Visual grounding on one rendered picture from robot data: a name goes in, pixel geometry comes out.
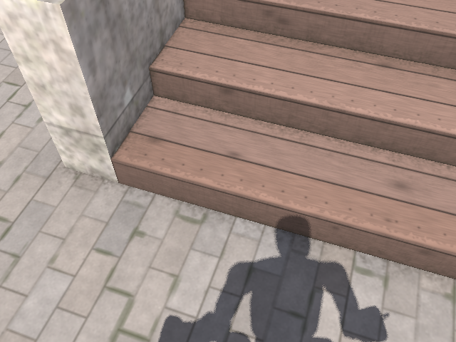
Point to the stairs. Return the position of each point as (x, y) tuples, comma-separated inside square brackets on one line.
[(331, 119)]

